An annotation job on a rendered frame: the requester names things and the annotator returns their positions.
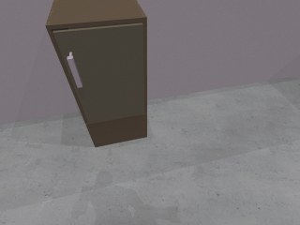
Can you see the handle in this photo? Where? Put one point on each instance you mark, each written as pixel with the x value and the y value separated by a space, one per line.
pixel 74 70

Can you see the cupboard door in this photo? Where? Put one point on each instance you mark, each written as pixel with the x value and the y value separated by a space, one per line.
pixel 110 62

